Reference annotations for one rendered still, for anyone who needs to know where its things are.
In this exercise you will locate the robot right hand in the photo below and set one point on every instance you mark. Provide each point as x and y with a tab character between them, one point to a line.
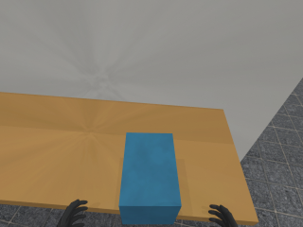
226	218

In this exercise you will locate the robot left hand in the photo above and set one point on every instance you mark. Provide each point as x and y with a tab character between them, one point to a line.
69	217

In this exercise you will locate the table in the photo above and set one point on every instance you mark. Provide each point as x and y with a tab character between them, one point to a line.
58	149

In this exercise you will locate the carton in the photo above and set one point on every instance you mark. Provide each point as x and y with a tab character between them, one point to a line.
149	190

